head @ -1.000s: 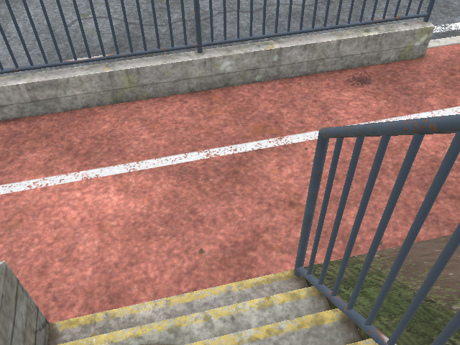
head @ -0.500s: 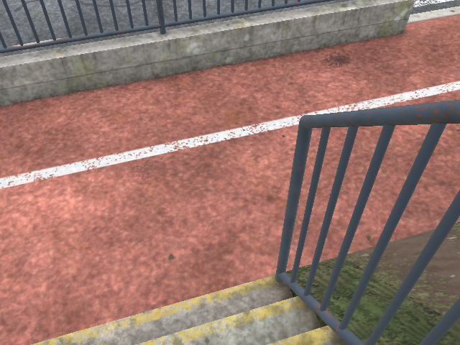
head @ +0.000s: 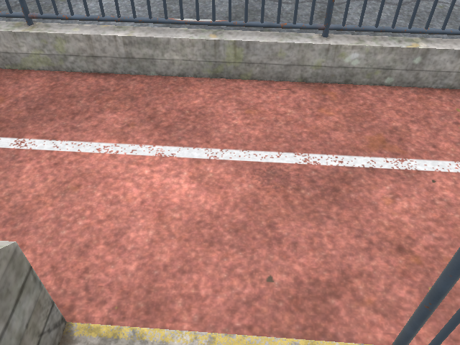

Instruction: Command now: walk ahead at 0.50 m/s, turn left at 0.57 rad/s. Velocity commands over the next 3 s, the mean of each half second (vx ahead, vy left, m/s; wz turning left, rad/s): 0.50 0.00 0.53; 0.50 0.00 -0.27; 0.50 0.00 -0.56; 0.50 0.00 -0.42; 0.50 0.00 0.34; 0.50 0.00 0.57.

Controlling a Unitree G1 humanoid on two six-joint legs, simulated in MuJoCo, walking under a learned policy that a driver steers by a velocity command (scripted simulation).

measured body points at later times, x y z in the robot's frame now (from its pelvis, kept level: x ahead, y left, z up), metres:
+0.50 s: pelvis +0.24 -0.03 -0.23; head +0.23 -0.02 +0.22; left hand +0.09 +0.18 -0.38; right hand +0.36 -0.23 -0.36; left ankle +0.37 +0.15 -0.81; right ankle +0.19 -0.10 -0.94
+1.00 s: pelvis +0.48 +0.08 -0.43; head +0.48 +0.07 +0.02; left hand +0.46 +0.31 -0.58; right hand +0.42 -0.16 -0.58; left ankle +0.43 +0.14 -1.15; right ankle +0.62 -0.07 -1.04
